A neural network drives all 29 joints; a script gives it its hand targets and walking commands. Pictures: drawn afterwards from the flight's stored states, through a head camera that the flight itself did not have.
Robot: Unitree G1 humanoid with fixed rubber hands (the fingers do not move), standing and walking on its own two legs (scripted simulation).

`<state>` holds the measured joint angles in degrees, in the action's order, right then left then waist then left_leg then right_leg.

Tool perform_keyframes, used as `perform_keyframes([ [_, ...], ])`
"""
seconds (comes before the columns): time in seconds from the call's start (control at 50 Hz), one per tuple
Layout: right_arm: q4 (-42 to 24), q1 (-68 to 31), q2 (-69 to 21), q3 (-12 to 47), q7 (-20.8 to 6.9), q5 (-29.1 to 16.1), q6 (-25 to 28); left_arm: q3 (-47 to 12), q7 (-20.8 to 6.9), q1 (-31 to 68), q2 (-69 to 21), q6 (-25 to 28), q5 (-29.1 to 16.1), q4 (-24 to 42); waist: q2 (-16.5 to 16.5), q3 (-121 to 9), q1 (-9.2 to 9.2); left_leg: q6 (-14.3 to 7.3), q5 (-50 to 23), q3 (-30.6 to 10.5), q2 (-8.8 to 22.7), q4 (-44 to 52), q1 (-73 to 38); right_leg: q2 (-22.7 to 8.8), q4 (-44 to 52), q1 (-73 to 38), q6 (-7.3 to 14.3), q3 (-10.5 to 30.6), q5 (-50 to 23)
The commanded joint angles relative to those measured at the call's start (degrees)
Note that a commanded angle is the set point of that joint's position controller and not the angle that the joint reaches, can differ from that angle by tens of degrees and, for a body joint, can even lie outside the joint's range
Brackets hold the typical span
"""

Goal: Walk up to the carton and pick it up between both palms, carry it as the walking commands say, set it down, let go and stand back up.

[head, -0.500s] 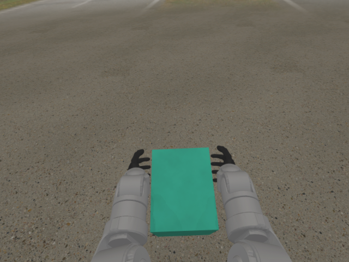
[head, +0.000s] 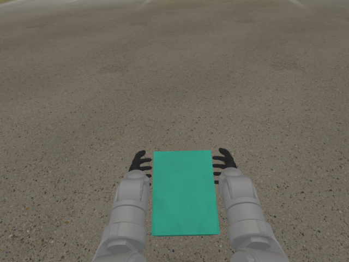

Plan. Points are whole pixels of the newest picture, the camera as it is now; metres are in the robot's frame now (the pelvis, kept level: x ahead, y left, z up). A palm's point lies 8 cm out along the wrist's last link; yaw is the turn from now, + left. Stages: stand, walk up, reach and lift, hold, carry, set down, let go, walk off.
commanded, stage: reach and lift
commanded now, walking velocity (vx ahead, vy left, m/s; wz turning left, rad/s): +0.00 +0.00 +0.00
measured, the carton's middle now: (182, 195) +0.33 +0.00 -0.04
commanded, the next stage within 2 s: hold in 0.30 s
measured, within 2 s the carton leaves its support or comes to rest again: neither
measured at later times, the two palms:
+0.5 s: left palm (134, 183) +0.30 +0.12 +0.06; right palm (232, 182) +0.30 -0.12 +0.06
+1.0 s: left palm (135, 184) +0.30 +0.11 +0.06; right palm (233, 183) +0.30 -0.12 +0.06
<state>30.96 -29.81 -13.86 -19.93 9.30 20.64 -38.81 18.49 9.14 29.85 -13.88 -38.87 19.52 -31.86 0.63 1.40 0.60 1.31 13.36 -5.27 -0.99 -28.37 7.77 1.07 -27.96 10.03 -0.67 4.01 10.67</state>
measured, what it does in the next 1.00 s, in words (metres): stands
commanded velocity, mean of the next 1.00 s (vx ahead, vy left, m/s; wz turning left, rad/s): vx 0.00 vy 0.00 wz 0.00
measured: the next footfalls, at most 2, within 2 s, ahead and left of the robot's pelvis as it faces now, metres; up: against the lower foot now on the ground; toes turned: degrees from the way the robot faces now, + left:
none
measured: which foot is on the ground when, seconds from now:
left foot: down 0.00-1.00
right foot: down 0.00-1.00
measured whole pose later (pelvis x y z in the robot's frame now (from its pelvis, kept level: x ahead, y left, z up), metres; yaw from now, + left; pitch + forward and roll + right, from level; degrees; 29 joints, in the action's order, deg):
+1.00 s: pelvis -0.01 +0.00 +0.00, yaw +0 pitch -9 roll +0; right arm 29.7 -27.4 -13.0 -17.2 8.4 18.9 -41.5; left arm 16.7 7.2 27.7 -13.1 -40.9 19.1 -30.1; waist 0.4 1.2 0.5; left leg 1.5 13.5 -5.5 -1.0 -29.8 7.2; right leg 1.3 -29.6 9.5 -0.5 3.9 10.9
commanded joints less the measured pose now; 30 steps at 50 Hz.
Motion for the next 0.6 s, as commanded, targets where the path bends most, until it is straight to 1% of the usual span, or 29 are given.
perform_keyframes([
  [0.0, 0.85, -33.28, -62.60, 27.52, -16.68, -16.60, 1.68, -27.20, -16.29, 35.44, -61.70, 2.88, -16.52, 1.46, -0.58, -20.51, -0.21, -1.24, -7.58, 0.68, -3.45, 5.33, -0.51, 3.48, 3.66, -10.57, 0.05, -0.06, -6.10],
  [0.12, -1.20, -29.91, -62.57, 28.81, -17.27, -17.36, 0.67, -28.36, -16.41, 31.40, -62.36, 1.88, -17.00, 3.07, -0.37, -19.05, -0.27, -1.22, -8.85, 0.31, -3.43, 6.01, -1.15, 3.59, 4.15, -11.05, 0.00, -0.02, -7.33],
  [0.24, -2.66, -28.40, -62.78, 29.80, -17.73, -18.02, 0.15, -29.29, -16.76, 29.72, -62.88, 1.31, -17.65, 4.31, -0.24, -17.92, -0.43, -1.25, -7.95, 0.12, -3.39, 6.48, -1.13, 3.69, 4.47, -11.04, 0.02, -0.07, -6.38],
  [0.42, -3.17, -28.61, -63.89, 30.37, -18.08, -18.70, -0.10, -29.53, -17.49, 30.09, -63.22, 1.05, -18.18, 4.68, -0.41, -16.72, -0.46, -1.53, -3.77, 0.25, -3.39, 6.73, 0.23, 3.62, 4.70, -10.53, 0.02, -0.17, -2.34],
  [0.58, -2.23, -29.98, -64.98, 29.97, -18.15, -18.86, -0.12, -28.73, -18.15, 31.62, -62.97, 1.07, -18.00, 3.55, -0.78, -15.33, -0.37, -1.97, 1.00, 0.44, -3.39, 6.64, 1.93, 3.37, 4.77, -9.47, -0.15, 0.02, 2.49],
])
